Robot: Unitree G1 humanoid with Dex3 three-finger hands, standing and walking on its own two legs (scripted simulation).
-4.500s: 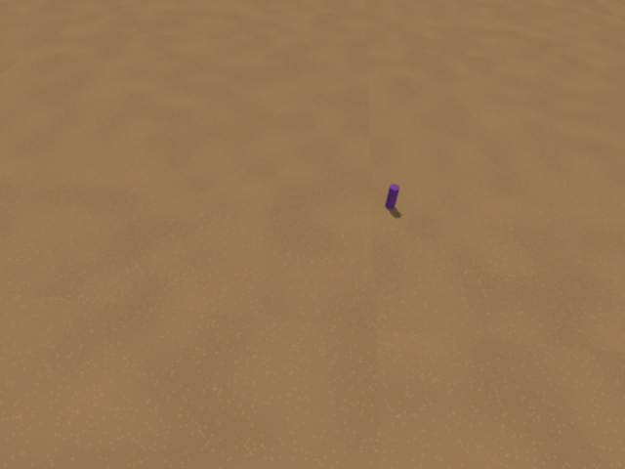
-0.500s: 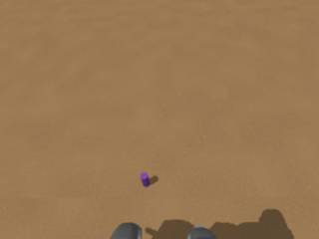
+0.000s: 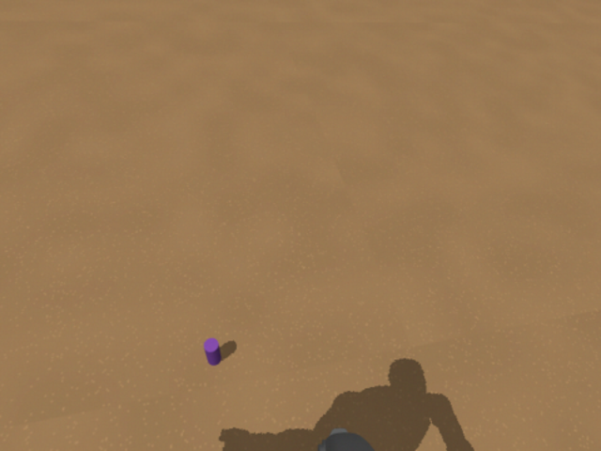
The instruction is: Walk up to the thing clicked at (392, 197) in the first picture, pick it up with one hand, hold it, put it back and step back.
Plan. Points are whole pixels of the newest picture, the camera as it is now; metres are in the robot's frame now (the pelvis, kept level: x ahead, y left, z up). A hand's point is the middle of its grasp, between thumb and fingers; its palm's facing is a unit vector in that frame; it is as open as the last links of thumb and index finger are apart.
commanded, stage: walk up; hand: left
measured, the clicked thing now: (212, 352) +0.50 +0.19 -0.70
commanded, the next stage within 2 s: none
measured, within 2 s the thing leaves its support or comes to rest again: neither
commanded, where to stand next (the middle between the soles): +0.11 -0.03 m, yaw +1 degrees
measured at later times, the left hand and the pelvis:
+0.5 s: hand (117, 416) +0.21 +0.24 -0.15, palm faces -0.01 -0.91 -0.42, open 7.4 cm; pelvis +0.08 -0.02 -0.02, yaw -2 degrees
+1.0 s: hand out of the picture +0.10 +0.24 -0.14, palm faces +0.03 -0.90 -0.43, open 7.4 cm; pelvis +0.03 -0.04 +0.00, yaw +1 degrees
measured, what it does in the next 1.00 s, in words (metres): steps on the spot: right foot, then left foot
